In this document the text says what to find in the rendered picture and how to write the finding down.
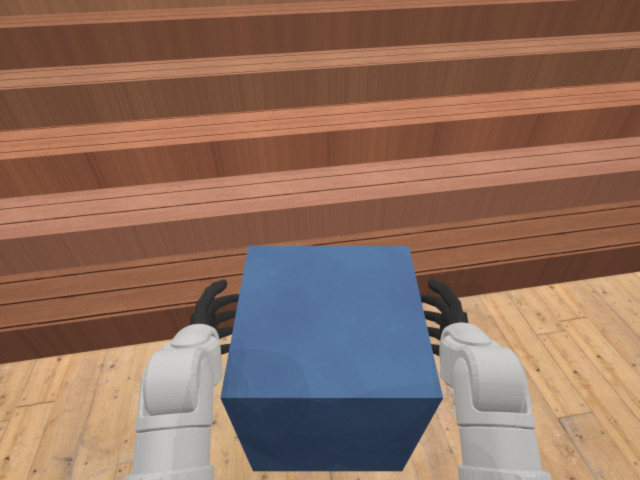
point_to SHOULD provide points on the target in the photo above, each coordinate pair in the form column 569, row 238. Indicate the robot left hand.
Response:
column 207, row 306

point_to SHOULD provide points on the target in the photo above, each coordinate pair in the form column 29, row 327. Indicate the right robot forearm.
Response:
column 493, row 407

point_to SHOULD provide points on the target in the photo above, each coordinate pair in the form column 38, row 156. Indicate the carton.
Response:
column 330, row 365

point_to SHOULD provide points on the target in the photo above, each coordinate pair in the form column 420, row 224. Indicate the left robot forearm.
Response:
column 175, row 408

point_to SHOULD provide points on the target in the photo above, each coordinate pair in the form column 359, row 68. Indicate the robot right hand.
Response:
column 450, row 307

